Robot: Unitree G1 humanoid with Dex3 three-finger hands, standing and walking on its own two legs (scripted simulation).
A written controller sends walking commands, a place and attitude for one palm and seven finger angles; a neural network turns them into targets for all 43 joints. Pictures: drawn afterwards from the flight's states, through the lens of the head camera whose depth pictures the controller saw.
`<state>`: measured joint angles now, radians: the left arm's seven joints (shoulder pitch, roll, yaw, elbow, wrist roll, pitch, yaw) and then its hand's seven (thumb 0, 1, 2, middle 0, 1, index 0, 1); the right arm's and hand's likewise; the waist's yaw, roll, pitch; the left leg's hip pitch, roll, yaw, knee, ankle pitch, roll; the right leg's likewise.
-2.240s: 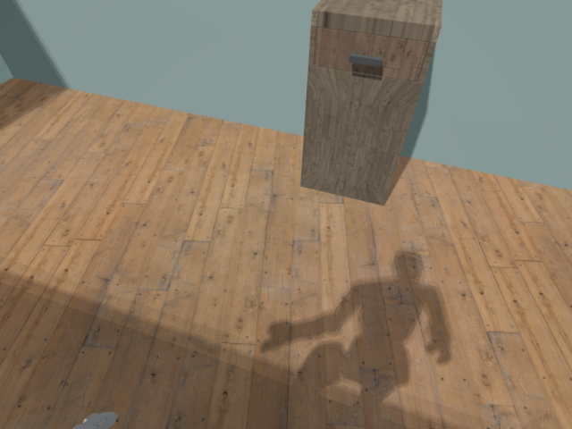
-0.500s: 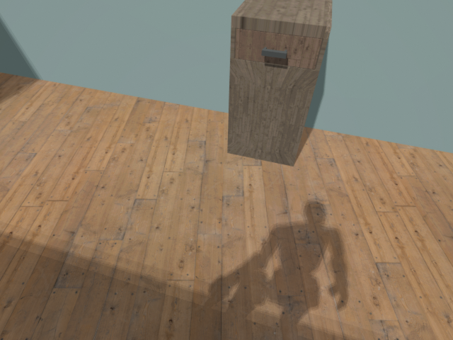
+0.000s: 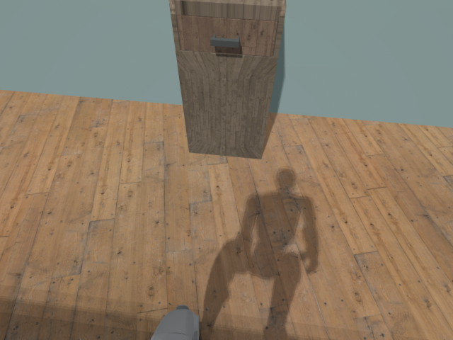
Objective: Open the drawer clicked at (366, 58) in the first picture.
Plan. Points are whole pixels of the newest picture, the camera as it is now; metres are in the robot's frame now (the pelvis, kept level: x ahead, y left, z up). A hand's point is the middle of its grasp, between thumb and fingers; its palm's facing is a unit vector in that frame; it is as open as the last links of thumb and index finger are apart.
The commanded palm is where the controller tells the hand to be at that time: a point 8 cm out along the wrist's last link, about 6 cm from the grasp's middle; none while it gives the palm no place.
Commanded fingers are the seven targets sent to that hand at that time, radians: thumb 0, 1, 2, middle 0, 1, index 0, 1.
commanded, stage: walk to a spot facing it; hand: left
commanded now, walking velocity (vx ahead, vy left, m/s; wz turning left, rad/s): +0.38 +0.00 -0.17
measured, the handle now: (225, 40) +1.18 +0.11 -0.04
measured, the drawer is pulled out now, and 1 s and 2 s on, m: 0.00 0.00 0.00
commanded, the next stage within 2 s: turn to face it in 0.62 s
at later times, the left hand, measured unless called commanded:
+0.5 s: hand (141, 258) +0.31 +0.23 -0.16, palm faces -0.12 -0.98 -0.15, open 7.3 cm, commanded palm none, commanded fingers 0.00 0.90 0.90 -0.20 -0.30 -0.20 -0.30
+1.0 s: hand (204, 183) +0.54 +0.11 -0.17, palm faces -0.31 -0.93 -0.19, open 7.2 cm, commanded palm none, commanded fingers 0.00 0.90 0.90 -0.20 -0.30 -0.20 -0.30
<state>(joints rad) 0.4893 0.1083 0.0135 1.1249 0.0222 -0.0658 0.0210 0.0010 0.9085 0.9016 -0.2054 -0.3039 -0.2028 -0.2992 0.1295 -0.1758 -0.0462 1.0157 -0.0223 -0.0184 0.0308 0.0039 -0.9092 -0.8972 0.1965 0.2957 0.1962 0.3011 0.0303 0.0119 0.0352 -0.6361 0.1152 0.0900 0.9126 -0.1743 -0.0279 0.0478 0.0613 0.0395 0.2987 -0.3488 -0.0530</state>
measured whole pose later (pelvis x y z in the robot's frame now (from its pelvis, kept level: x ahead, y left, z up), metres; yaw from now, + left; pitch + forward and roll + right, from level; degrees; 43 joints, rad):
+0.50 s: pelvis +0.21 +0.06 +0.01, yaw -11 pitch -1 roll -1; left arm 0.22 0.19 0.09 0.99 0.04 0.03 -0.03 0.00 0.92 0.90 -0.20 -0.30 -0.19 -0.30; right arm 0.37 -0.16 -0.05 1.09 -0.02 -0.08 -0.02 -0.01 -0.93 -0.90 0.20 0.30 0.20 0.30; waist 0.00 -0.04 0.01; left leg -0.09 0.02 0.30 0.36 -0.27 0.08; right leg -0.67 -0.12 -0.02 1.10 -0.10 0.02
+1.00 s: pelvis +0.38 -0.01 -0.01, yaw -17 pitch -1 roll -2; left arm 0.12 0.16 0.04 1.00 0.01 -0.03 0.03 -0.02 0.94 0.90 -0.20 -0.30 -0.20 -0.30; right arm 0.30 -0.13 -0.04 1.05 -0.02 0.00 -0.02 0.00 -0.91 -0.90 0.20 0.30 0.20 0.30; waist -0.07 0.02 0.05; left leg -0.48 0.14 0.05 1.06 -0.39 -0.04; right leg -0.26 -0.01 -0.20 0.52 -0.24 -0.05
